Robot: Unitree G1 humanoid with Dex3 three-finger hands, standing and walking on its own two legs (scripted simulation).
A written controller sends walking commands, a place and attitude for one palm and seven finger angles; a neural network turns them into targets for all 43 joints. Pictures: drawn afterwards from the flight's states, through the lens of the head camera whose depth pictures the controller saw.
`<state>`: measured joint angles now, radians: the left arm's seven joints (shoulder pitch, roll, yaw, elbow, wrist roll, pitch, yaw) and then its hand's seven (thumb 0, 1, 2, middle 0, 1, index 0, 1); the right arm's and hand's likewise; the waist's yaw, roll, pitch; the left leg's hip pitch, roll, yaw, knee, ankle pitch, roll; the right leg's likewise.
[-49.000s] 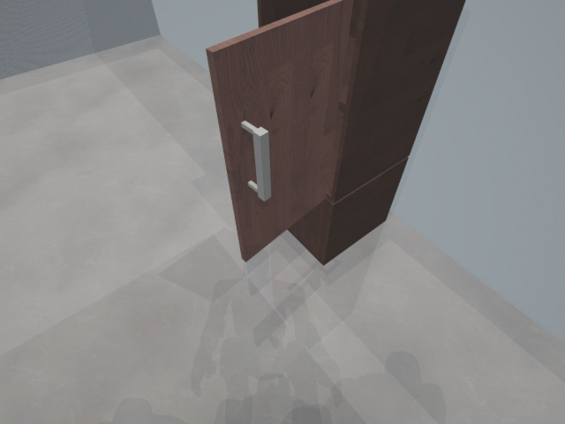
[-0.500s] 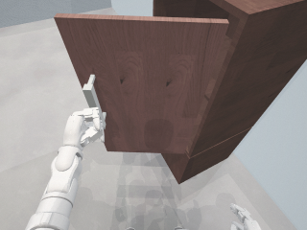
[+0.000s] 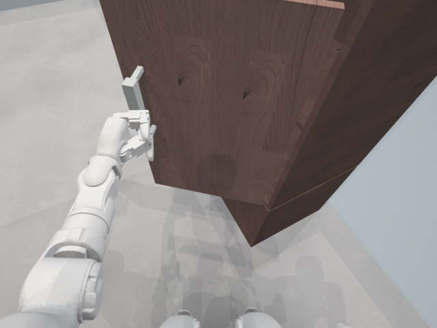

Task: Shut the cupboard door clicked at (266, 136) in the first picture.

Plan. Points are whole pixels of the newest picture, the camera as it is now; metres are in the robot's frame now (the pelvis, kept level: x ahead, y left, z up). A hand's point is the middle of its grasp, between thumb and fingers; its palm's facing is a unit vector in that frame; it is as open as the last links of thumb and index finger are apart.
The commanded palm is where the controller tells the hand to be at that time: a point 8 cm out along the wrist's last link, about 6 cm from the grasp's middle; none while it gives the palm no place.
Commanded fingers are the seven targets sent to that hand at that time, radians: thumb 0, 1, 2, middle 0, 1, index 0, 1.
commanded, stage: push the door shut along its arc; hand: left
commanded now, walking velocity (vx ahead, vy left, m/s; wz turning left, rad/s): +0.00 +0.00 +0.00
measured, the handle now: (143, 110) +0.52 +0.15 +0.07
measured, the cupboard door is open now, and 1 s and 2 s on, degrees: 50 37 25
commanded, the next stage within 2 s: pull the fist back off the door in 1.24 s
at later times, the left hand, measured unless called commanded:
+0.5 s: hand (175, 120) +0.50 +0.08 +0.07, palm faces -0.32 -0.95 -0.04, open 3.1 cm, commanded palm +0.50 +0.11 +0.08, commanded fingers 0.00 0.90 0.90 -1.30 -1.50 -1.30 -1.50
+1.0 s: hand (191, 105) +0.53 +0.05 +0.07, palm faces -0.41 -0.91 -0.03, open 2.9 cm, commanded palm +0.55 +0.08 +0.08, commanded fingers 0.00 0.90 0.90 -1.30 -1.50 -1.30 -1.50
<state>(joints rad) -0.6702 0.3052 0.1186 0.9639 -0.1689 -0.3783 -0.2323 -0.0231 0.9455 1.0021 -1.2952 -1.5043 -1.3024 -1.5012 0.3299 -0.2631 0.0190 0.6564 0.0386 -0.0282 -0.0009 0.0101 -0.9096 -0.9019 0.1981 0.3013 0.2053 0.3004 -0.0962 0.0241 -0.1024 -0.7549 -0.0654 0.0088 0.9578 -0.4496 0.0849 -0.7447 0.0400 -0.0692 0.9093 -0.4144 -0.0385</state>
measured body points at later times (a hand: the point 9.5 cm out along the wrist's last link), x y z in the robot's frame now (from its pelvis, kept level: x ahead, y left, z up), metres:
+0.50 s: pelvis +0.00 +0.00 -0.01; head +0.11 +0.01 +0.42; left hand +0.51 +0.13 +0.07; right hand +0.00 -0.27 -0.13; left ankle +0.01 +0.06 -0.68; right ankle +0.02 -0.10 -0.68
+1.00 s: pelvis +0.01 -0.02 -0.02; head +0.14 -0.01 +0.41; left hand +0.55 +0.10 +0.08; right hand -0.02 -0.28 -0.13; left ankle +0.01 +0.06 -0.68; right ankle +0.02 -0.10 -0.68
